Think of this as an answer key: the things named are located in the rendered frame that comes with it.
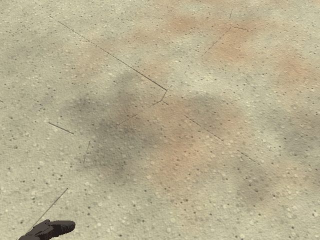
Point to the robot left hand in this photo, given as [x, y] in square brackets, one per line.
[49, 229]

